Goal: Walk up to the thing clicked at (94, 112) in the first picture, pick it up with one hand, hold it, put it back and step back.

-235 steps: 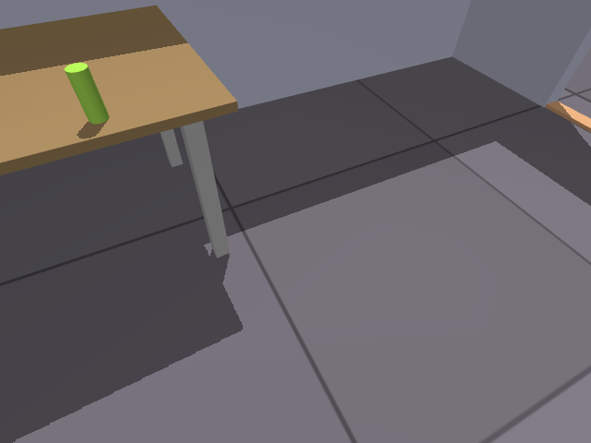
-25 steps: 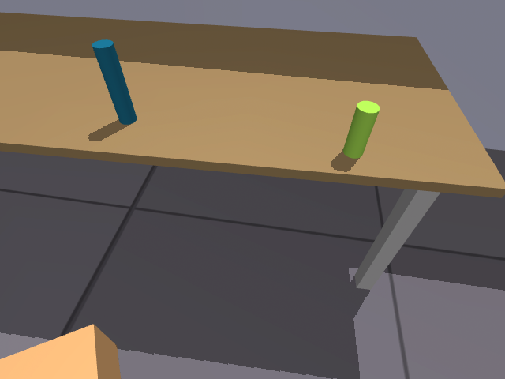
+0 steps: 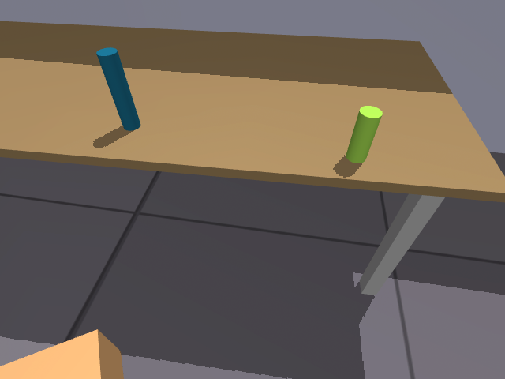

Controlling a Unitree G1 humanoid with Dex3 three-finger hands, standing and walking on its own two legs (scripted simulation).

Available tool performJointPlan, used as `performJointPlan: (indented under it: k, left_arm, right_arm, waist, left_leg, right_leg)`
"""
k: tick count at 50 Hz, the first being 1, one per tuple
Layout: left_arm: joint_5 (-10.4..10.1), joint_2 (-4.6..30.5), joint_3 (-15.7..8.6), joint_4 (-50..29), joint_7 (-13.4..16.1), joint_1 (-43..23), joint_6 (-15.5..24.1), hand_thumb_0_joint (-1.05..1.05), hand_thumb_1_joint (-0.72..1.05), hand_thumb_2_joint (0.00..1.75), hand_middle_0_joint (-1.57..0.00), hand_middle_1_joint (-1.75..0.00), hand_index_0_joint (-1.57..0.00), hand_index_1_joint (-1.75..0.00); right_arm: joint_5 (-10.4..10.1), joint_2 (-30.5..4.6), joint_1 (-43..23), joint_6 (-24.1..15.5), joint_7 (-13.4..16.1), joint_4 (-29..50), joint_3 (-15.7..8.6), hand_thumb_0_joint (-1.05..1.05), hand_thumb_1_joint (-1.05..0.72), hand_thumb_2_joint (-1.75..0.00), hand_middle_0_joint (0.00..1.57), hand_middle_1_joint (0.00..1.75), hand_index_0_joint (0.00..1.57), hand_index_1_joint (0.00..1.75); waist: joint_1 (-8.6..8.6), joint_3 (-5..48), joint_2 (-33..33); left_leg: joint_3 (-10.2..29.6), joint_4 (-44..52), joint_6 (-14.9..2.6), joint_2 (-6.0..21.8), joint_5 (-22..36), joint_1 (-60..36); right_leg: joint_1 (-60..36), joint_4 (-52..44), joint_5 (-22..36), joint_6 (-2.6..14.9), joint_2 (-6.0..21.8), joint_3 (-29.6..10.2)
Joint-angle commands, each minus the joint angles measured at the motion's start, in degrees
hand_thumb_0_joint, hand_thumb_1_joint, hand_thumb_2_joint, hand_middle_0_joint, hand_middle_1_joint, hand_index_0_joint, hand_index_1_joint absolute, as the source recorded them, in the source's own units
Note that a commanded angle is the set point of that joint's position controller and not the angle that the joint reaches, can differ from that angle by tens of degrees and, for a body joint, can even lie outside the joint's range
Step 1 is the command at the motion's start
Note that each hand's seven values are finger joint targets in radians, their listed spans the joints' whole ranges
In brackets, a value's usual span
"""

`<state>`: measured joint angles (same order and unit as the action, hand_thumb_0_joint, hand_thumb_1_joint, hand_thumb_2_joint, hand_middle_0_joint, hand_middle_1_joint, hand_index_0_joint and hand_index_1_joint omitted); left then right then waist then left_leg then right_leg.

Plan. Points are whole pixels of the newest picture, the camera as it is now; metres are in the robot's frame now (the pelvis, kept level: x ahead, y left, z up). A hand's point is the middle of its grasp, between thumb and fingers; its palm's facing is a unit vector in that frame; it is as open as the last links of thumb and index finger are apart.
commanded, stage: stand
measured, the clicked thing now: (362, 135) +0.66 -0.25 +0.02
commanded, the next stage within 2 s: none
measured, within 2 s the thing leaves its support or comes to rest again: neither
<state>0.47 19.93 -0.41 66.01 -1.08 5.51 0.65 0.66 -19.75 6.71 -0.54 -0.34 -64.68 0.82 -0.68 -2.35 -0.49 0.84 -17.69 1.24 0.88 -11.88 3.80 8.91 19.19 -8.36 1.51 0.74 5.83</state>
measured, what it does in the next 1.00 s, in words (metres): stands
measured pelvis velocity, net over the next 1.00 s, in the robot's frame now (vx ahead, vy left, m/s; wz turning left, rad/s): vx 0.02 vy -0.01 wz -0.01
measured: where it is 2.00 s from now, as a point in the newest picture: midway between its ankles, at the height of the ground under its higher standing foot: outside the picture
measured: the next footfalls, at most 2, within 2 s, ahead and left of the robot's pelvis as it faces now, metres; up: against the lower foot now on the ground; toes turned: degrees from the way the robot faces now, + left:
none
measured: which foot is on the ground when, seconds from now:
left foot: down 0.00-1.00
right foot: down 0.00-1.00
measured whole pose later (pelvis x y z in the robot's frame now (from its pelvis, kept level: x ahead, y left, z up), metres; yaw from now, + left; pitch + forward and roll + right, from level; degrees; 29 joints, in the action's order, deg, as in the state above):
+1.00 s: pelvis +0.02 -0.01 +0.00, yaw +0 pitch -2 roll +0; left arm 0.3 19.8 -0.3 66.2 -0.6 4.8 0.9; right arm 0.7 -20.2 7.0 -0.3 0.1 -64.3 1.1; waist -0.2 -2.3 -1.1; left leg 0.8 -16.4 2.2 2.2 -12.6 1.9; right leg 7.4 18.6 -9.4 2.4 -0.6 5.9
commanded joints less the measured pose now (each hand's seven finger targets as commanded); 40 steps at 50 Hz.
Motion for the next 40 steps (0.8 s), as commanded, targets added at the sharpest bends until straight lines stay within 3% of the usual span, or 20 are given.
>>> performJointPlan:
  k: [1, 9, 17, 20, 30, 34, 40]
  left_arm:
    - [0.04, 12.04, -2.05, -3.56, 1.17, -2.45, 1.56, 0.0, 0.9, 0.9, -0.2, -0.3, -0.2, -0.3]
    - [-0.25, 12.34, -1.85, -3.32, 1.31, -2.36, 1.65, 0.0, 0.9, 0.9, -0.2, -0.3, -0.2, -0.3]
    - [-0.23, 12.61, -1.88, -3.09, 1.47, -2.66, 1.36, 0.0, 0.9, 0.9, -0.2, -0.3, -0.2, -0.3]
    - [-0.23, 12.38, -1.85, -3.11, 1.46, -2.68, 1.51, 0.0, 0.9, 0.9, -0.2, -0.3, -0.2, -0.3]
    - [-0.15, 12.52, -2.07, -2.98, 1.54, -2.92, 1.41, 0.0, 0.9, 0.9, -0.2, -0.3, -0.2, -0.3]
    - [-0.3, 12.73, -2.2, -3.21, 1.53, -2.97, 1.58, 0.0, 0.9, 0.9, -0.2, -0.3, -0.2, -0.3]
    - [-0.36, 12.58, -2.28, -3.28, 1.49, -3.06, 1.35, 0.0, 0.9, 0.9, -0.2, -0.3, -0.2, -0.3]
  right_arm:
    - [-0.1, -12.31, -2.25, -1.45, 0.83, 3.52, -2.44, 0.0, -0.9, -0.9, 0.2, 0.3, 0.2, 0.3]
    - [-0.06, -12.31, -1.83, -1.33, 0.94, 3.0, -2.21, 0.0, -0.9, -0.9, 0.2, 0.3, 0.2, 0.3]
    - [0.02, -12.3, -1.48, -1.02, 1.04, 2.92, -2.19, 0.0, -0.9, -0.9, 0.2, 0.3, 0.2, 0.3]
    - [-0.05, -12.19, -1.9, -1.14, 0.97, 2.98, -2.1, 0.0, -0.9, -0.9, 0.2, 0.3, 0.2, 0.3]
    - [-0.06, -11.83, -1.56, -1.05, 1.12, 3.25, -2.1, 0.0, -0.9, -0.9, 0.2, 0.3, 0.2, 0.3]
    - [-0.03, -11.85, -1.11, -1.18, 1.2, 3.39, -2.09, 0.0, -0.9, -0.9, 0.2, 0.3, 0.2, 0.3]
    - [0.08, -11.99, -1.09, -1.17, 1.32, 3.37, -2.0, 0.0, -0.9, -0.9, 0.2, 0.3, 0.2, 0.3]
  waist:
    - [0.44, 4.84, 0.16]
    - [0.42, 5.57, 0.28]
    - [0.6, 4.33, 0.12]
    - [0.3, 4.43, -0.19]
    - [0.47, 4.38, 0.64]
    - [0.62, 6.1, 0.65]
    - [0.4, 5.26, 0.22]
  left_leg:
    - [4.77, 3.03, -2.2, 6.7, 7.13, 3.37]
    - [4.29, 2.83, -1.97, 6.9, 9.7, 2.68]
    - [4.0, 3.08, -1.83, 6.73, 7.03, 3.18]
    - [4.17, 3.02, -1.8, 6.94, 8.75, 3.33]
    - [3.91, 2.95, -1.56, 6.74, 8.13, 3.05]
    - [3.64, 2.5, -1.53, 7.03, 11.83, 1.78]
    - [3.7, 3.18, -1.51, 7.42, 11.59, 1.5]
  right_leg:
    - [-5.13, -3.45, 4.7, -0.28, 8.02, -8.29]
    - [-6.25, -2.82, 9.58, -0.2, 8.29, -8.21]
    - [-5.2, -3.65, 6.27, -0.07, 8.18, -8.51]
    - [-6.41, -3.17, 8.69, -0.08, 8.22, -8.33]
    - [-6.52, -3.44, 8.6, -0.21, 7.98, -8.13]
    - [-8.21, -2.56, 14.57, 0.11, 8.27, -8.08]
    - [-7.14, -2.53, 12.29, 0.19, 8.06, -8.09]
